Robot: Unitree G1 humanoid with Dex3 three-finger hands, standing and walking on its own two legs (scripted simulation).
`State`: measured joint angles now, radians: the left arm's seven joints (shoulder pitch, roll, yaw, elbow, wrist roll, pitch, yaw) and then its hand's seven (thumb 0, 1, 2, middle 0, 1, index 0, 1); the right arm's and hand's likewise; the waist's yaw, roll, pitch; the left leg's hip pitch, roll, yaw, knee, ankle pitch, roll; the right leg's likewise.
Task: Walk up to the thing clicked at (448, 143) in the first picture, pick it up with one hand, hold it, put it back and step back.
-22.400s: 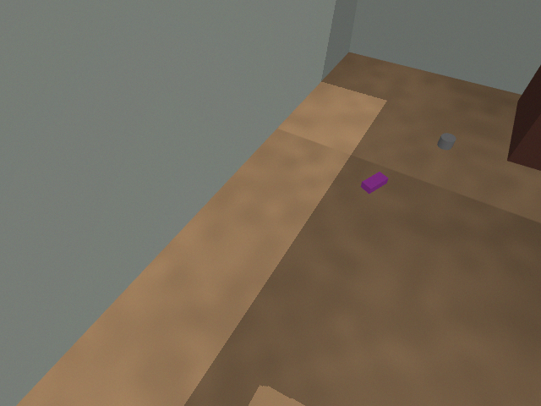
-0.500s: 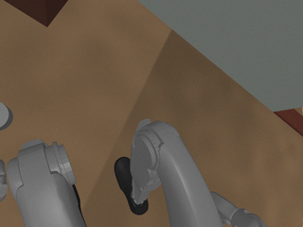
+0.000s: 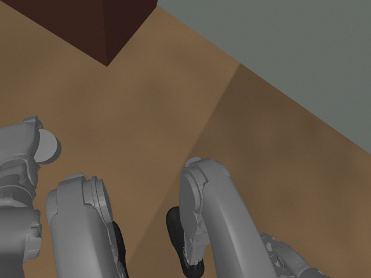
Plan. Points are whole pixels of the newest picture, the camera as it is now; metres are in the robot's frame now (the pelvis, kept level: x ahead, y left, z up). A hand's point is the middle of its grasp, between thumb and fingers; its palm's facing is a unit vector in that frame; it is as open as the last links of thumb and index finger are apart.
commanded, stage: settle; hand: left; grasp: from above
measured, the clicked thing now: (41, 147) +0.41 +0.29 -0.22
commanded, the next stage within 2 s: lift in 0.26 s
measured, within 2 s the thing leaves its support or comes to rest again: neither
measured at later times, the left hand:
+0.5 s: hand (22, 151) +0.38 +0.30 -0.14, palm faces -0.40 -0.13 -0.91, open 10.2 cm
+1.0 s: hand out of the picture +0.32 +0.32 +0.00, palm faces -0.42 -0.15 -0.90, open 10.2 cm
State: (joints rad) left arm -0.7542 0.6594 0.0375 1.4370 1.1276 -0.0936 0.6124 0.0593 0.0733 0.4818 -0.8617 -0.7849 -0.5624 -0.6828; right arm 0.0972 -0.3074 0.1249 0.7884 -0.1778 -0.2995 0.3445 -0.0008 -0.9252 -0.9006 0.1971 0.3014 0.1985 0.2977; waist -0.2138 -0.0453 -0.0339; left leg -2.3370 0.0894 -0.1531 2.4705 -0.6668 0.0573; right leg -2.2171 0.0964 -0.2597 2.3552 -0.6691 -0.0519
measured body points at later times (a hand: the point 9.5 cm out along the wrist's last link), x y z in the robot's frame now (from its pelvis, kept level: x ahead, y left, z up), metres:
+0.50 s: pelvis +0.00 -0.01 +0.03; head +0.20 +0.06 +0.42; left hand +0.39 +0.30 -0.08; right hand +0.10 -0.27 -0.09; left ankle +0.08 +0.12 -0.28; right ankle +0.10 -0.08 -0.28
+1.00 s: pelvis +0.00 -0.01 +0.13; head +0.16 +0.05 +0.55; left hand +0.34 +0.32 +0.05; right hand +0.16 -0.25 +0.01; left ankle +0.08 +0.12 -0.28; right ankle +0.10 -0.08 -0.28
